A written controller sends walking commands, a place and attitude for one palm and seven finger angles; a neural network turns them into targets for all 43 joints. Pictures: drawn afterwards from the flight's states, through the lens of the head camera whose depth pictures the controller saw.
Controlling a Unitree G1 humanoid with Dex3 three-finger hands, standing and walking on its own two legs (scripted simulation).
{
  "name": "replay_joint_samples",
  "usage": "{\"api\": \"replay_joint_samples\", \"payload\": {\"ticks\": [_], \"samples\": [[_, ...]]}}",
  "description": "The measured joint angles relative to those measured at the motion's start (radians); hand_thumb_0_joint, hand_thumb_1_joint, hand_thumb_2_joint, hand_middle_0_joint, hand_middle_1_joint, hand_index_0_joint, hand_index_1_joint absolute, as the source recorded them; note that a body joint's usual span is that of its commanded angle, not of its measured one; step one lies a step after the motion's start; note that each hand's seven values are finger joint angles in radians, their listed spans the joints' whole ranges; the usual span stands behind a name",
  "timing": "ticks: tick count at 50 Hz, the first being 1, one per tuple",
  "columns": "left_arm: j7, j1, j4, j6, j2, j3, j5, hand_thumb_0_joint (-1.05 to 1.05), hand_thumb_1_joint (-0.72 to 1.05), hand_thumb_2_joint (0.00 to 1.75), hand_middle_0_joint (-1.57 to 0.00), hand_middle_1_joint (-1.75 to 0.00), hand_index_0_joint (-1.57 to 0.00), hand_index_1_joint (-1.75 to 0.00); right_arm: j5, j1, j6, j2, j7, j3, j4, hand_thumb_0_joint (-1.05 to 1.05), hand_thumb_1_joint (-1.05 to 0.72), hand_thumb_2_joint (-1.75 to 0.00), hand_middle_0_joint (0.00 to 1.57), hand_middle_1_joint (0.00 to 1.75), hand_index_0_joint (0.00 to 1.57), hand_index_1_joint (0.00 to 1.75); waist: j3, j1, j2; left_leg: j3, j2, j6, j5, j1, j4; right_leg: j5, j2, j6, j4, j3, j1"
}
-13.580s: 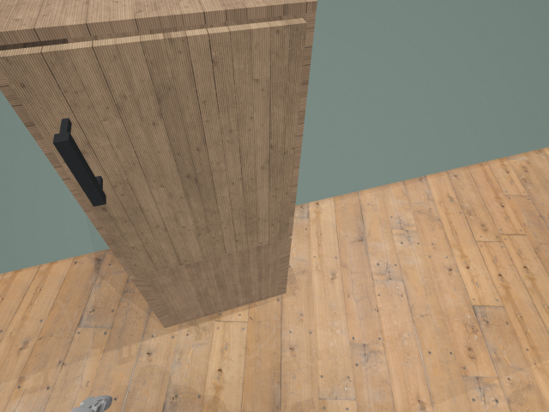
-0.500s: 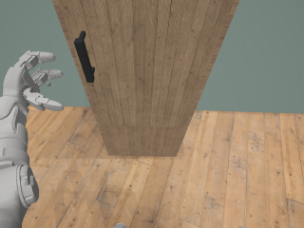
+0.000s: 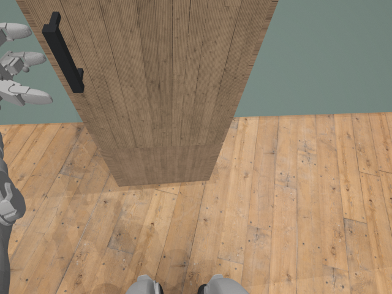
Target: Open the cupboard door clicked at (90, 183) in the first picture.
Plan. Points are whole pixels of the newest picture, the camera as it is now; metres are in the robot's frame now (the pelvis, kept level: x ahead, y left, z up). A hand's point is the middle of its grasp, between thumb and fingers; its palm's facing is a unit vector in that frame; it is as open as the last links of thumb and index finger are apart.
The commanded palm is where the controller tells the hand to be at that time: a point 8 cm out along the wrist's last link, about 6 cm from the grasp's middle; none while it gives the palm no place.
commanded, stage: move the hooked fingers beside the handle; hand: left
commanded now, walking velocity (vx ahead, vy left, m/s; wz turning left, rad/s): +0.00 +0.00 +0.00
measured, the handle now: (67, 55) +0.56 +0.20 +0.12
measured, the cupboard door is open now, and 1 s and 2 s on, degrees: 0 0 0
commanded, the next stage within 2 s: slide the fingers in behind the handle in 0.80 s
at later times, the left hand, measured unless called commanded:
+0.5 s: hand (17, 77) +0.49 +0.27 +0.13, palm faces +0.00 -1.00 -0.01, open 14.0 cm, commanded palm +0.48 +0.31 +0.12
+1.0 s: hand (36, 69) +0.52 +0.25 +0.13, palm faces +0.00 -1.00 -0.01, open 14.0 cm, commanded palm +0.49 +0.29 +0.12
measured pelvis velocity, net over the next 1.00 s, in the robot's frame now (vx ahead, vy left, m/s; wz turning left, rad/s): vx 0.01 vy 0.00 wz -0.01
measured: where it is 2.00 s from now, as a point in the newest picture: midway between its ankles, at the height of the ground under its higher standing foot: outside the picture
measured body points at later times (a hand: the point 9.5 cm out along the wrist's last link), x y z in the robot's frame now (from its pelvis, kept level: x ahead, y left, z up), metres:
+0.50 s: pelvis +0.01 +0.01 +0.00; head +0.11 +0.03 +0.44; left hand +0.49 +0.33 +0.13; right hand +0.04 -0.27 -0.10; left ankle +0.02 +0.09 -0.70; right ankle -0.01 -0.11 -0.70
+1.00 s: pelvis +0.01 +0.00 +0.00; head +0.12 +0.02 +0.43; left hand +0.51 +0.30 +0.13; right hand -0.03 -0.27 -0.10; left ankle +0.02 +0.09 -0.70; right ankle -0.01 -0.11 -0.70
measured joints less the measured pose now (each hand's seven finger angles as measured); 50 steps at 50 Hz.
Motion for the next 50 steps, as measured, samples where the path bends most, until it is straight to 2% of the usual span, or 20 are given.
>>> {"api": "replay_joint_samples", "payload": {"ticks": [3,6,11,14,19,28,33,39,45,50], "samples": [[-0.003,0.002,-0.018,-0.013,0.020,0.016,0.005,-0.01,-0.50,0.30,-0.30,-1.20,-0.30,-1.20,-0.005,0.014,0.008,0.003,0.004,-0.003,-0.009,0.00,-0.91,-0.90,0.21,0.30,0.20,0.30,-0.004,-0.004,-0.001,0.005,0.005,-0.001,-0.005,-0.015,0.004,0.000,0.004,0.000,0.001,0.005,-0.016],[-0.021,0.038,-0.054,-0.026,0.016,0.027,-0.007,-0.01,-0.49,0.30,-0.30,-1.20,-0.30,-1.20,-0.008,0.032,0.024,0.004,0.011,-0.009,-0.012,0.00,-0.91,-0.90,0.21,0.30,0.20,0.30,-0.018,0.004,0.001,0.011,0.009,-0.001,-0.012,-0.013,0.003,-0.003,0.008,0.001,-0.004,0.013,-0.016],[-0.055,0.096,-0.069,0.005,-0.006,0.020,-0.036,-0.01,-0.49,0.30,-0.30,-1.20,-0.30,-1.20,-0.002,0.047,0.052,0.008,0.017,-0.012,-0.017,0.00,-0.91,-0.90,0.21,0.30,0.20,0.30,-0.034,0.020,0.003,0.014,0.009,0.002,-0.024,0.011,-0.003,-0.009,0.009,0.003,-0.016,0.016,0.010],[-0.050,0.136,-0.109,0.008,-0.033,0.016,-0.039,-0.01,-0.49,0.30,-0.30,-1.20,-0.30,-1.20,-0.002,0.041,0.058,0.010,0.020,-0.017,-0.024,0.00,-0.91,-0.90,0.21,0.30,0.20,0.30,-0.037,0.029,0.003,0.011,0.007,0.002,-0.028,0.022,-0.004,-0.012,0.008,0.004,-0.021,0.014,0.025],[-0.026,0.150,-0.145,-0.024,-0.067,0.018,-0.053,-0.01,-0.50,0.30,-0.30,-1.20,-0.30,-1.20,-0.002,0.004,0.058,0.016,0.024,-0.018,-0.026,0.00,-0.91,-0.90,0.21,0.30,0.20,0.30,-0.034,0.041,-0.002,0.003,0.004,0.003,-0.033,0.032,0.004,-0.017,0.006,0.005,-0.019,0.006,0.040],[-0.006,0.076,-0.098,-0.002,-0.094,-0.075,-0.043,-0.01,-0.50,0.30,-0.30,-1.20,-0.30,-1.20,-0.003,-0.050,0.038,0.012,0.018,-0.015,-0.029,0.00,-0.91,-0.90,0.21,0.30,0.20,0.30,-0.028,0.050,0.007,-0.016,-0.012,0.006,-0.026,0.012,0.019,-0.021,-0.009,0.009,-0.002,-0.014,0.029],[0.018,0.034,-0.056,-0.009,-0.093,-0.054,-0.031,-0.01,-0.50,0.30,-0.30,-1.20,-0.30,-1.20,-0.005,-0.062,0.026,0.016,0.015,0.000,-0.028,0.00,-0.91,-0.90,0.21,0.30,0.20,0.30,-0.021,0.033,0.000,-0.014,-0.012,0.007,-0.022,-0.006,0.027,-0.022,-0.010,0.008,0.015,-0.012,0.006],[0.044,0.013,-0.044,-0.030,-0.049,-0.030,0.006,-0.01,-0.50,0.30,-0.30,-1.20,-0.30,-1.20,-0.008,-0.033,0.024,0.017,0.016,0.002,-0.029,0.00,-0.91,-0.90,0.21,0.30,0.20,0.30,-0.015,0.009,0.002,-0.010,-0.003,0.003,-0.024,-0.034,0.040,-0.021,-0.002,0.004,0.030,-0.007,-0.026],[0.021,0.009,-0.033,-0.017,-0.023,-0.022,-0.003,-0.01,-0.50,0.30,-0.30,-1.20,-0.30,-1.20,-0.007,0.015,0.039,0.011,0.014,0.000,-0.008,0.00,-0.91,-0.90,0.21,0.30,0.20,0.30,-0.014,0.004,0.010,-0.006,0.003,0.000,-0.025,-0.039,0.038,-0.019,0.004,0.002,0.026,-0.003,-0.033],[0.019,0.042,-0.065,-0.013,-0.041,-0.025,-0.020,-0.01,-0.50,0.30,-0.30,-1.20,-0.30,-1.20,-0.008,0.049,0.048,0.010,0.018,-0.010,0.002,0.00,-0.91,-0.90,0.21,0.30,0.20,0.30,-0.024,0.007,0.013,-0.003,0.007,-0.003,-0.026,-0.025,0.027,-0.018,0.008,-0.001,0.014,0.001,-0.020]]}}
